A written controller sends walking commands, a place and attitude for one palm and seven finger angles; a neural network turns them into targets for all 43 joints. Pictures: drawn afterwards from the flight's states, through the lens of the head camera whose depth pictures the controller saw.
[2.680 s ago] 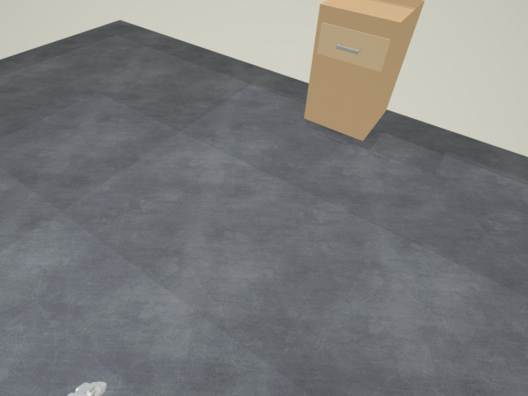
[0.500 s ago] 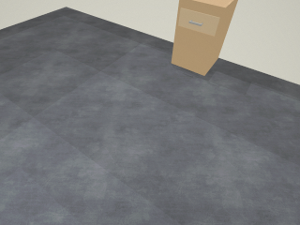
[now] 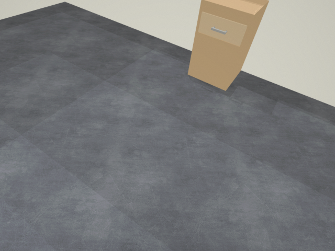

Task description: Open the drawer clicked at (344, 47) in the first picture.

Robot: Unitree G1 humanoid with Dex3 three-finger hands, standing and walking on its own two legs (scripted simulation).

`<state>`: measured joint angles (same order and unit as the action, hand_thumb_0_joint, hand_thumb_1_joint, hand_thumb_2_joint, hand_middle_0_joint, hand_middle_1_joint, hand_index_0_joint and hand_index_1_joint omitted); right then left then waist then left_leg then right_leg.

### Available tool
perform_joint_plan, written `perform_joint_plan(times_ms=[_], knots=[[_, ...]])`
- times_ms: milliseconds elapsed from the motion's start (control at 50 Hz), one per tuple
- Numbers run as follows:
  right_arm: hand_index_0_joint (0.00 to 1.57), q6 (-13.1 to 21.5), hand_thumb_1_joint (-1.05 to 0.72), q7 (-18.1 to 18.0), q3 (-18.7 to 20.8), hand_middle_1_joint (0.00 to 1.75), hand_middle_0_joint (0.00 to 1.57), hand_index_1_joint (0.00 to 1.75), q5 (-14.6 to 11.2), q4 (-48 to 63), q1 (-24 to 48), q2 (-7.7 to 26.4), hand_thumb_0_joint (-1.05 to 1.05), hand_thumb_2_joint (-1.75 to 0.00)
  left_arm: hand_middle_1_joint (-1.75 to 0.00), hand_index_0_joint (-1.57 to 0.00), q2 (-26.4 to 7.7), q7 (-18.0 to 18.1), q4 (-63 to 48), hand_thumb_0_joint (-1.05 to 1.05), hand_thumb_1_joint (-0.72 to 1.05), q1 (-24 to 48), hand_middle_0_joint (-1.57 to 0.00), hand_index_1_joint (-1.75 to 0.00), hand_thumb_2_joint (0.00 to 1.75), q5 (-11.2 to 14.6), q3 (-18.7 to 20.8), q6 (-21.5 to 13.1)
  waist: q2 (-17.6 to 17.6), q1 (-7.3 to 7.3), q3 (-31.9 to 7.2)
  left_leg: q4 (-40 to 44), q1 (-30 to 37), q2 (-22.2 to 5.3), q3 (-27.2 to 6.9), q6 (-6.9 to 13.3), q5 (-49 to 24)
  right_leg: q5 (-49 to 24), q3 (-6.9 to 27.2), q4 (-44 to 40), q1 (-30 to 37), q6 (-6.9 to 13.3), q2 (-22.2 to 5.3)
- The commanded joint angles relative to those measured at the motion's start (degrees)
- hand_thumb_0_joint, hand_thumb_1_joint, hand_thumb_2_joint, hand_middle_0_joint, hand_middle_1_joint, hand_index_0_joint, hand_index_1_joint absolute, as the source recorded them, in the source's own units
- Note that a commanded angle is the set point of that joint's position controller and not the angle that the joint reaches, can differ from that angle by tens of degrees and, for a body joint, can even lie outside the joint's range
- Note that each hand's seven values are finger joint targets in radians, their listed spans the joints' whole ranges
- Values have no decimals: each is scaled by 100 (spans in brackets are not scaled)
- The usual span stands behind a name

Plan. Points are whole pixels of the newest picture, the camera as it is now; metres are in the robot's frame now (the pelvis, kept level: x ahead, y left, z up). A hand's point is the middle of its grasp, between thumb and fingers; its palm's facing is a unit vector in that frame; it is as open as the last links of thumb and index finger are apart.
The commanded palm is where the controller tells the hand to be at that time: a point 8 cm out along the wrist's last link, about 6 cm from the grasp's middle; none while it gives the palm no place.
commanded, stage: walk to a spot facing it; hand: left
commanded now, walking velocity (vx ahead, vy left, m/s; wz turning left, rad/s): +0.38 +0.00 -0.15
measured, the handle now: (219, 30) +1.77 -0.32 -0.21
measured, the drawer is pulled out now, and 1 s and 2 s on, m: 0.00 0.00 0.00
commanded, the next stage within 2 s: turn to face it in 1.86 s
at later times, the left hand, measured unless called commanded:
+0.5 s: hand (123, 192) +0.32 +0.16 -0.18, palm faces -0.05 -0.98 -0.17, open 7.4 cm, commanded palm none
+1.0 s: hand (114, 148) +0.48 +0.23 -0.17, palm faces -0.06 -0.99 -0.16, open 7.4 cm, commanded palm none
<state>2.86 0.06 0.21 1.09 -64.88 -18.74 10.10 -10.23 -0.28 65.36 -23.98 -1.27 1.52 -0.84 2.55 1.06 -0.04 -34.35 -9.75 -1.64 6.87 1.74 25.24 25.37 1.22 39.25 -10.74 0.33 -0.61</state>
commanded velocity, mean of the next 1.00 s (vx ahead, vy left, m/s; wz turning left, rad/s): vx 0.38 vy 0.00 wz -0.11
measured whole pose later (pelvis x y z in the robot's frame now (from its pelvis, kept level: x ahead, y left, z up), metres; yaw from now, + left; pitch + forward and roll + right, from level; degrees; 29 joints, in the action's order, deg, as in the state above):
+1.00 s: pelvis +0.47 +0.05 +0.01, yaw -7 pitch -1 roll +0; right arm 5.4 -1.4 3.0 1.2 -59.7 -14.0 8.7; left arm -10.4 -0.5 63.1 -17.9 -2.1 4.1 -1.0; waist 2.1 0.7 2.2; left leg -27.1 -11.9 -4.1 13.3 2.0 13.7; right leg 16.4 -2.8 69.5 -28.2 0.3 -5.0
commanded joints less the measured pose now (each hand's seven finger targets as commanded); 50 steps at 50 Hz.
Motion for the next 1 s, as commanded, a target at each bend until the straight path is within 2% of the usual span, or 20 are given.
perform_joint_plan(times_ms=[0,40,120,220,280,320,340,360,380,420,500,580,680,720,760,800,820,860,920,980], knots=[[20,140,-90,-238,187,30,20,30,18,-414,-2069,805,0,-90,-30,-20,-655,91,-744,0,90,1198,-20,-30,90,12,171,-218,-1154,-825,741,1616,2116,-2217,-2342,577,-4605,131,64,2980,-3429,199,-181],[20,203,-90,-251,172,30,20,30,47,-222,-1653,675,0,-90,-30,-20,-357,-11,-695,0,90,1165,-20,-30,90,-9,169,-189,-572,-575,856,1683,1798,-1875,-1517,543,-4628,-211,-118,3200,-3337,172,-333],[20,279,-90,-287,86,30,20,30,-10,-199,-1419,325,0,-90,-30,-20,-61,-126,-771,0,90,1191,-20,-30,90,-22,154,-25,-1039,-209,1185,2231,1012,-1167,-406,107,-4292,-1059,-639,2875,-3150,96,-234],[20,275,-90,-327,100,30,20,30,-34,-303,-1422,424,0,-90,-30,-20,-29,-165,-1051,0,90,1721,-20,-30,90,36,83,-53,-1195,-126,1126,2167,990,-1006,143,234,-6033,-1544,-1321,368,-1867,245,119],[20,237,-90,-316,247,30,20,30,-69,-291,-1231,765,0,-90,-30,-20,-307,-76,-735,0,90,598,-20,-30,90,-15,168,-132,-1090,367,178,669,1570,-1189,229,252,-7428,-1658,-1336,-196,-607,527,439],[20,231,-90,-252,281,30,20,30,-105,-169,-950,733,0,-90,-30,-20,-744,-5,-329,0,90,-738,-20,-30,90,-85,335,-215,-747,1016,-419,-1624,201,-979,233,91,-5656,-2168,-695,-838,1569,828,-72],[20,245,-90,-181,214,30,20,30,-184,-63,-1255,257,0,-90,-30,-20,-1281,65,-271,0,90,-1062,-20,-30,90,-95,453,-256,541,938,-976,-3740,-1440,-162,188,-66,-1097,-2451,1669,-1103,2725,1534,-1728],[20,238,-90,-184,240,30,20,30,-181,90,-1193,188,0,-90,-30,-20,-1480,87,-299,0,90,-974,-20,-30,90,28,506,-241,718,728,-1197,-5158,-2032,165,-423,21,603,-2107,3312,-1972,2488,2002,-2506],[20,194,-90,-147,275,30,20,30,-168,180,-857,223,0,-90,-30,-20,-1340,110,-465,0,90,-364,-20,-30,90,79,500,-220,199,569,-454,-5320,-2297,-215,-809,127,120,-689,2975,-2482,1714,1910,-2463],[20,101,-90,-97,268,30,20,30,-50,283,-423,114,0,-90,-30,-20,-781,141,-637,0,90,453,-20,-30,90,56,310,-260,-456,121,507,-4794,-2256,-677,-875,53,-560,-541,1963,-2661,-152,1394,-2065],[20,-152,-90,-45,244,30,20,30,27,239,-816,-202,0,-90,-30,-20,-478,139,-599,0,90,796,-20,-30,90,-27,169,-388,-209,-442,664,-3526,-1632,-839,-630,-159,-784,-1159,457,-2899,-1393,996,-1469],[20,-134,-90,64,236,30,20,30,19,600,-75,-118,0,-90,-30,-20,-526,63,-536,0,90,597,-20,-30,90,5,192,-427,360,-308,664,-1879,-1813,-838,-266,-366,-1417,-1691,-56,-2877,-962,942,-1097],[20,34,-90,159,253,30,20,30,23,924,916,43,0,-90,-30,-20,-687,65,-389,0,90,105,-20,-30,90,-16,239,-409,322,44,603,-544,-1757,-615,15,-284,-1475,-2220,80,-2481,16,865,-1267],[20,89,-90,146,299,30,20,30,23,907,829,167,0,-90,-30,-20,-750,71,-372,0,90,99,-20,-30,90,-22,277,-392,115,-47,540,-112,-1329,-479,184,-234,-1363,-2591,53,-2112,230,813,-1313],[20,157,-90,62,402,30,20,30,72,567,-232,517,0,-90,-30,-20,-672,75,-387,0,90,110,-20,-30,90,24,269,-375,-483,-537,-84,580,495,-366,176,-91,-1615,-3296,-370,-461,-190,554,-914],[20,159,-90,-32,623,30,20,30,93,234,-1631,1599,0,-90,-30,-20,-256,7,-655,0,90,105,-20,-30,90,83,176,-391,-2510,-885,-964,1636,2313,-2644,-2949,798,-1992,736,-754,2850,-2222,113,145],[20,107,-90,-55,550,30,20,30,69,259,-1327,1370,0,-90,-30,-20,-464,41,-716,0,90,370,-20,-30,90,29,252,-372,-1715,-801,-665,1877,1843,-2705,-2930,936,-1246,690,-272,3399,-2486,205,-122],[20,145,-90,-86,415,30,20,30,51,449,-507,789,0,-90,-30,-20,-313,-12,-656,0,90,757,-20,-30,90,-1,275,-303,-1004,-525,251,2145,664,-2302,-2034,598,-989,-315,-142,3572,-2692,155,-557],[20,235,-90,-121,307,30,20,30,36,457,-153,397,0,-90,-30,-20,-44,-62,-489,0,90,395,-20,-30,90,-54,270,-117,-930,-125,467,2376,-166,-1781,-842,233,-1250,-1023,-174,3244,-2172,16,-656],[20,254,-90,-141,325,30,20,30,25,465,-187,385,0,-90,-30,-20,8,-77,-578,0,90,440,-20,-30,90,-75,286,27,-793,-48,519,2624,-170,-1690,-482,392,-1147,-1367,-234,2901,-2371,-77,-730]])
